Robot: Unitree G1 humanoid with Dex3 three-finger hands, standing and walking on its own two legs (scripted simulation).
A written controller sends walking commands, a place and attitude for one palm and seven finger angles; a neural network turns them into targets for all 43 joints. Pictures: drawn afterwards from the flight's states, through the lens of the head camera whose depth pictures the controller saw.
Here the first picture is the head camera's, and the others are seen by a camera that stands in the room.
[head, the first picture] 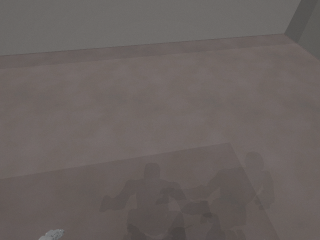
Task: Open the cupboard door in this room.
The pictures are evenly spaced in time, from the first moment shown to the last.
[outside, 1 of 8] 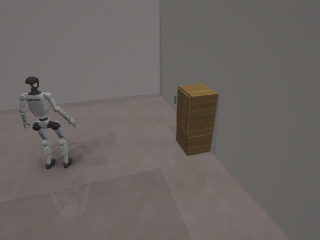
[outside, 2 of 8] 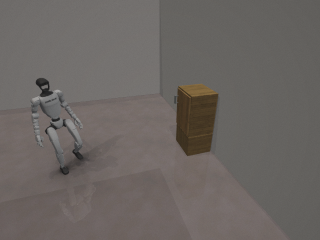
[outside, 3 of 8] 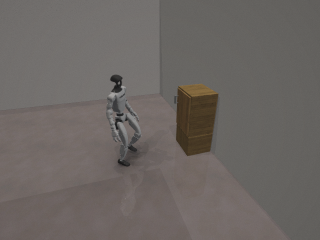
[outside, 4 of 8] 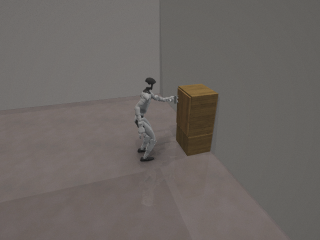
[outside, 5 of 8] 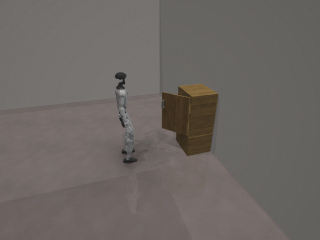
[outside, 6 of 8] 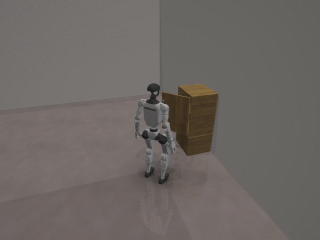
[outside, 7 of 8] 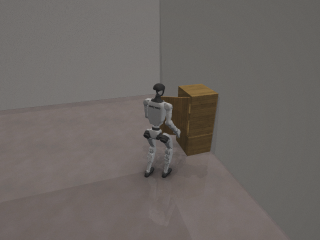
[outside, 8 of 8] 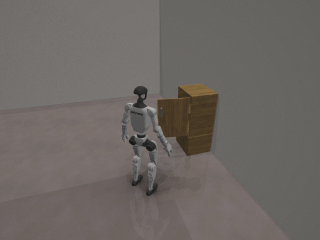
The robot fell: no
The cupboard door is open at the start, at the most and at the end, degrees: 0 82 82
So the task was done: yes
